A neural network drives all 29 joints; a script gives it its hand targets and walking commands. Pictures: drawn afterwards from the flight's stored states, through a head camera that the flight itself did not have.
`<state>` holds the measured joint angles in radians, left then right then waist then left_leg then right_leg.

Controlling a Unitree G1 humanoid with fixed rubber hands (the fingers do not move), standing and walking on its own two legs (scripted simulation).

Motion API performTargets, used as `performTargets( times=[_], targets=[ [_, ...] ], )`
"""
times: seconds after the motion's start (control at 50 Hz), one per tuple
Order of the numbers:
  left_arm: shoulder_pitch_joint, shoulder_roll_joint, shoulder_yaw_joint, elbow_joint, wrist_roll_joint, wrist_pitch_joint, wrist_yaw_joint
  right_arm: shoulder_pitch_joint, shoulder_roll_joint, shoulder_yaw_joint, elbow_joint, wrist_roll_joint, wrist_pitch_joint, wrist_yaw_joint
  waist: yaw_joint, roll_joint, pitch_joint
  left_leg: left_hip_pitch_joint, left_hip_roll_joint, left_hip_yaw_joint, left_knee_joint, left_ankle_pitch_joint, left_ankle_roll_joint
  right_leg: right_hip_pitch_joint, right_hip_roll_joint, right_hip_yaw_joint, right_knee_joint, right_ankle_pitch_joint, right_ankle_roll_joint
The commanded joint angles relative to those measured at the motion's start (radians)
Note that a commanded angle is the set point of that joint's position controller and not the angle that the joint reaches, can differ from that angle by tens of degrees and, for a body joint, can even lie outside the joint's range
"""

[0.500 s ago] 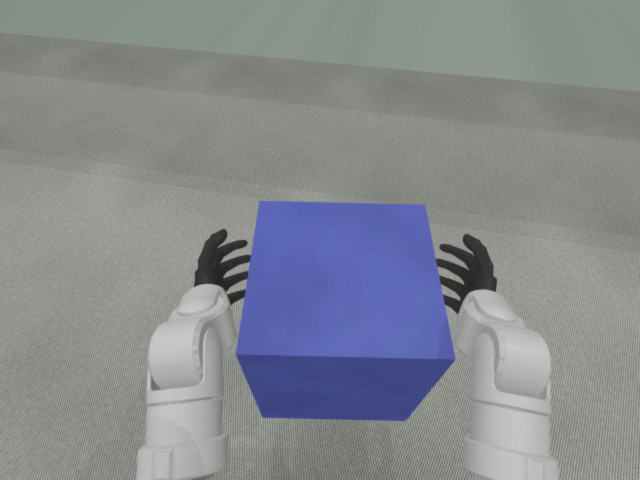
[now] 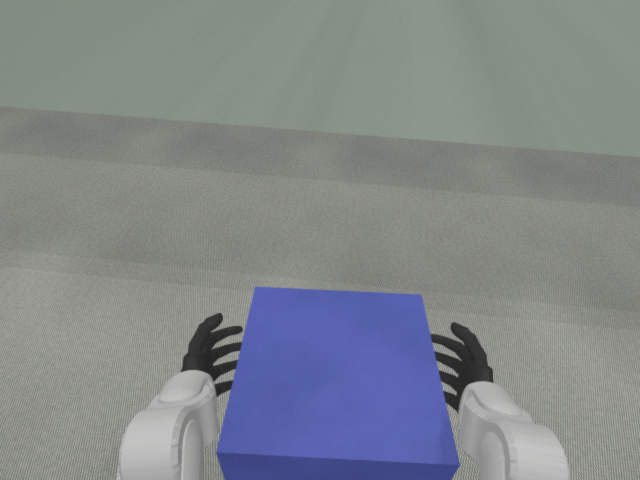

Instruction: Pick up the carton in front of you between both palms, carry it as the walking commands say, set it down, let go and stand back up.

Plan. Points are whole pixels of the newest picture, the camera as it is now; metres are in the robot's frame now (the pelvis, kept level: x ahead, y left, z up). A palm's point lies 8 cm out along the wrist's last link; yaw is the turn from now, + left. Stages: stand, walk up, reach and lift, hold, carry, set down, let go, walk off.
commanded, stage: carry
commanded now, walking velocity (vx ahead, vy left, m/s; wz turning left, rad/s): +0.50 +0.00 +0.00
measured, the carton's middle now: (332, 417) +0.22 -0.01 -0.02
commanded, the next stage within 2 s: none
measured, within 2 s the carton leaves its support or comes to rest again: neither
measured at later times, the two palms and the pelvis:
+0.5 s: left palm (252, 203) +0.52 +0.12 +0.09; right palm (431, 198) +0.55 -0.18 +0.08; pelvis +0.31 -0.05 +0.00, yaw +4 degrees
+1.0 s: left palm (250, 118) +0.86 +0.17 +0.06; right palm (381, 119) +0.85 -0.13 +0.07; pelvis +0.63 +0.02 +0.00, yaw +0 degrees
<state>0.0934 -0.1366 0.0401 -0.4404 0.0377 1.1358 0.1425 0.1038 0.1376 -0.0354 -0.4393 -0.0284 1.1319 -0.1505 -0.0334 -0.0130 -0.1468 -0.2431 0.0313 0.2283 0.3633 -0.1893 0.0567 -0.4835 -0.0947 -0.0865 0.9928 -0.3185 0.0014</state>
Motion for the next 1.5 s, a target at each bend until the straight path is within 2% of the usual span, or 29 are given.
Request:
performTargets(
  times=[0.0, 0.14, 0.2, 0.24, 0.26, 0.28, 0.3, 0.32, 0.36, 0.38, 0.48, 0.66, 0.74, 0.76, 0.78, 0.8, 0.82, 0.86, 0.88, 1.0, 1.08, 1.16, 1.18, 1.2, 1.22, 1.26, 1.34, 1.38, 1.48],
  targets=[
    [-0.319, -0.748, -0.537, -0.099, -0.151, -0.042, -0.037, -0.386, 0.733, 0.575, -0.14, 0.217, -0.038, 0.07, 0.022, 0.135, -0.101, 0.158, 0.263, -0.262, -0.267, -0.078, 0.077, -0.099, -0.034, -0.002, -0.189, 0.094, 0.015],
    [-0.308, -0.617, -0.529, -0.165, -0.158, -0.015, -0.002, -0.336, 0.612, 0.535, -0.169, 0.188, -0.013, 0.034, 0.018, 0.147, 0.007, 0.21, 0.224, -0.13, -0.245, 0.091, 0.051, -0.077, -0.004, -0.088, -0.446, 0.285, 0.017],
    [-0.337, -0.541, -0.509, -0.166, -0.173, 0.003, 0.012, -0.356, 0.549, 0.506, -0.164, 0.17, 0.005, 0.006, 0.017, 0.16, 0.03, 0.228, 0.217, -0.093, -0.162, 0.158, 0.033, 0.005, 0.014, -0.127, -0.484, 0.252, -0.004],
    [-0.327, -0.508, -0.485, -0.149, -0.178, 0.013, 0.021, -0.369, 0.519, 0.495, -0.162, 0.165, 0.017, -0.014, 0.037, 0.122, -0.015, 0.162, 0.17, -0.018, 0.064, 0.31, 0.0, 0.222, 0.081, -0.187, -0.521, 0.157, -0.015],
    [-0.322, -0.499, -0.472, -0.139, -0.179, 0.017, 0.026, -0.368, 0.499, 0.492, -0.16, 0.163, 0.022, -0.023, 0.055, 0.054, -0.088, 0.043, 0.138, 0.013, 0.275, 0.298, -0.031, 0.431, 0.036, -0.112, -0.533, 0.102, -0.024],
    [-0.319, -0.485, -0.466, -0.134, -0.174, 0.016, 0.031, -0.372, 0.494, 0.504, -0.183, 0.172, 0.029, -0.028, 0.07, -0.182, -0.173, -0.184, 0.035, 0.003, 0.587, 0.127, -0.086, 0.606, -0.212, 0.326, -0.667, -0.055, -0.122],
    [-0.318, -0.504, -0.465, -0.126, -0.18, 0.013, 0.032, -0.399, 0.51, 0.513, -0.203, 0.189, 0.032, -0.027, 0.067, -0.365, -0.195, -0.387, -0.057, -0.078, 0.795, -0.268, -0.092, 0.7, -0.326, 0.621, -0.803, 0.02, -0.212],
    [-0.342, -0.539, -0.469, -0.138, -0.195, 0.014, 0.025, -0.412, 0.557, 0.524, -0.186, 0.197, 0.029, -0.022, 0.063, -0.259, -0.189, -0.443, 0.006, -0.188, 0.93, -0.291, -0.057, 0.663, -0.333, 0.544, -0.777, 0.134, -0.221],
    [-0.371, -0.636, -0.509, -0.163, -0.213, 0.0, -0.003, -0.407, 0.632, 0.527, -0.173, 0.196, 0.016, -0.003, 0.049, -0.066, -0.181, -0.42, 0.09, -0.231, 0.893, -0.183, -0.026, 0.529, -0.291, 0.37, -0.769, 0.15, -0.168],
    [-0.41, -0.67, -0.526, -0.171, -0.222, -0.006, -0.015, -0.413, 0.681, 0.532, -0.159, 0.191, 0.009, 0.005, 0.042, -0.039, -0.159, -0.393, 0.114, -0.238, 0.805, -0.123, -0.029, 0.467, -0.264, 0.296, -0.802, 0.091, -0.131],
    [-0.397, -0.705, -0.564, -0.196, -0.24, -0.02, -0.051, -0.382, 0.734, 0.549, -0.173, 0.165, -0.018, 0.019, 0.043, -0.105, -0.112, -0.383, 0.108, -0.152, 0.521, 0.01, -0.069, 0.434, -0.214, 0.113, -0.901, 0.043, -0.127],
    [-0.313, -0.564, -0.503, -0.169, -0.181, 0.008, -0.006, -0.35, 0.591, 0.534, -0.183, 0.17, 0.017, -0.003, 0.051, -0.137, 0.034, -0.352, 0.063, -0.039, 0.15, 0.156, -0.059, 0.521, -0.163, -0.039, -0.852, 0.315, -0.103],
    [-0.331, -0.569, -0.52, -0.176, -0.18, 0.015, 0.004, -0.327, 0.58, 0.508, -0.164, 0.175, 0.019, 0.001, 0.028, -0.097, -0.042, 0.007, -0.025, 0.073, 0.072, 0.058, -0.03, 0.465, -0.113, -0.149, -0.539, 0.574, -0.049],
    [-0.335, -0.561, -0.524, -0.183, -0.181, 0.017, 0.006, -0.304, 0.583, 0.498, -0.154, 0.171, 0.018, 0.002, 0.007, -0.02, -0.119, 0.227, 0.029, -0.019, 0.067, 0.0, -0.024, 0.338, -0.077, -0.156, -0.326, 0.486, -0.024],
    [-0.338, -0.564, -0.538, -0.218, -0.189, 0.02, 0.002, -0.294, 0.58, 0.484, -0.14, 0.166, 0.012, 0.005, -0.001, 0.263, -0.216, 0.441, 0.29, -0.494, -0.039, -0.152, 0.097, 0.053, 0.025, -0.139, 0.0, 0.265, 0.03],
    [-0.342, -0.593, -0.558, -0.21, -0.203, 0.019, -0.004, -0.295, 0.615, 0.499, -0.146, 0.174, 0.007, 0.011, 0.011, 0.367, -0.225, 0.53, 0.394, -0.739, -0.153, -0.007, 0.165, -0.153, 0.105, -0.031, 0.194, -0.144, 0.034],
    [-0.35, -0.643, -0.571, -0.196, -0.213, 0.01, -0.013, -0.305, 0.651, 0.513, -0.164, 0.193, 0.002, 0.022, 0.013, 0.264, -0.22, 0.507, 0.392, -0.64, -0.127, 0.148, 0.165, -0.197, 0.048, 0.062, 0.305, -0.158, 0.01],
    [-0.353, -0.741, -0.584, -0.176, -0.206, -0.014, -0.035, -0.345, 0.74, 0.549, -0.178, 0.201, -0.025, 0.049, 0.019, 0.082, -0.213, 0.38, 0.351, -0.467, -0.1, 0.253, 0.118, -0.179, -0.034, 0.088, 0.253, -0.061, -0.014],
    [-0.356, -0.772, -0.582, -0.159, -0.194, -0.027, -0.044, -0.38, 0.769, 0.569, -0.188, 0.205, -0.038, 0.062, 0.024, 0.062, -0.185, 0.298, 0.327, -0.382, -0.121, 0.281, 0.079, -0.132, -0.053, 0.081, 0.161, -0.017, -0.013],
    [-0.254, -0.781, -0.578, -0.135, -0.142, -0.074, -0.039, -0.302, 0.744, 0.582, -0.171, 0.206, -0.073, 0.093, 0.032, 0.184, -0.127, 0.224, 0.226, -0.096, -0.123, 0.538, 0.043, -0.017, 0.019, -0.058, -0.267, 0.101, 0.022],
    [-0.285, -0.71, -0.59, -0.211, -0.167, -0.058, -0.029, -0.274, 0.684, 0.565, -0.207, 0.191, -0.065, 0.07, 0.02, 0.2, -0.103, 0.234, 0.211, -0.034, -0.072, 0.617, 0.024, 0.047, 0.048, -0.102, -0.429, 0.275, 0.022],
    [-0.274, -0.592, -0.558, -0.231, -0.185, -0.019, -0.016, -0.288, 0.584, 0.54, -0.229, 0.172, -0.024, 0.032, 0.038, 0.093, -0.077, 0.112, 0.152, 0.007, 0.116, 0.377, -0.065, 0.324, 0.031, -0.112, -0.655, 0.533, 0.026],
    [-0.279, -0.551, -0.541, -0.234, -0.185, -0.005, -0.011, -0.284, 0.549, 0.532, -0.228, 0.167, -0.01, 0.019, 0.03, -0.008, -0.117, 0.008, 0.118, -0.005, 0.209, 0.155, -0.102, 0.472, -0.107, 0.008, -0.586, 0.865, 0.01],
    [-0.264, -0.536, -0.529, -0.212, -0.187, 0.003, -0.004, -0.284, 0.53, 0.539, -0.233, 0.17, 0.006, 0.008, 0.044, -0.15, -0.198, -0.087, 0.069, -0.07, 0.305, -0.119, -0.121, 0.62, -0.234, 0.16, -0.541, 1.076, -0.097],
    [-0.225, -0.539, -0.519, -0.198, -0.193, 0.005, 0.0, -0.281, 0.526, 0.548, -0.25, 0.183, 0.019, 0.003, 0.048, -0.234, -0.242, -0.107, 0.047, -0.092, 0.365, -0.344, -0.114, 0.635, -0.288, 0.245, -0.599, 1.034, -0.168],
    [-0.268, -0.585, -0.514, -0.2, -0.201, 0.009, -0.005, -0.317, 0.569, 0.548, -0.242, 0.186, 0.025, 0.005, 0.041, -0.162, -0.228, -0.095, 0.052, -0.146, 0.252, -0.429, -0.087, 0.572, -0.261, 0.206, -0.66, 0.812, -0.171],
    [-0.338, -0.651, -0.529, -0.215, -0.21, 0.002, -0.028, -0.364, 0.66, 0.556, -0.225, 0.189, 0.016, 0.022, 0.035, -0.073, -0.202, 0.086, 0.092, -0.14, -0.005, -0.029, -0.089, 0.408, -0.127, 0.032, -0.623, 0.491, -0.044],
    [-0.375, -0.647, -0.541, -0.211, -0.21, 0.006, -0.033, -0.366, 0.648, 0.548, -0.2, 0.177, 0.015, 0.026, 0.037, 0.024, -0.174, 0.086, 0.139, -0.147, 0.061, 0.164, -0.093, 0.378, -0.093, -0.006, -0.549, 0.578, -0.04],
    [-0.348, -0.614, -0.544, -0.141, -0.196, 0.008, -0.041, -0.361, 0.597, 0.54, -0.159, 0.164, 0.014, 0.037, 0.032, 0.015, -0.195, 0.088, 0.13, -0.141, 0.131, 0.373, -0.09, 0.383, -0.084, -0.014, -0.433, 0.794, -0.054]
  ],
)
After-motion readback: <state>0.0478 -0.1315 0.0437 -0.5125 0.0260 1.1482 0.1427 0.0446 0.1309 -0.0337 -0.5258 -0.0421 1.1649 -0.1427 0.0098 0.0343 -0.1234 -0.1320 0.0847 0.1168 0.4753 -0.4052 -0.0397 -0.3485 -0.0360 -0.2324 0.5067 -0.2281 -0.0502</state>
